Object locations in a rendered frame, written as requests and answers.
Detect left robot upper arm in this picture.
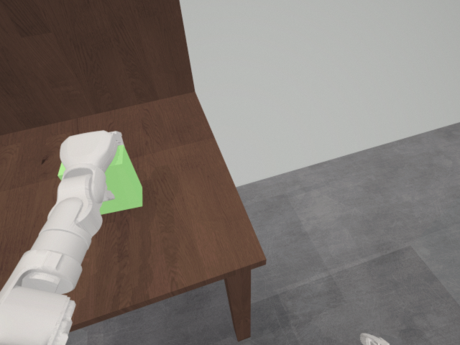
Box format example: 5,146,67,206
0,285,76,345

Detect sponge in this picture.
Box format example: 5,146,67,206
57,145,142,215

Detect left robot forearm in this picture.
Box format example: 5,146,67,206
0,164,106,307

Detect left robot hand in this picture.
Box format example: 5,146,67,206
60,130,124,202

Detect table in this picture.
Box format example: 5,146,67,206
0,0,267,342

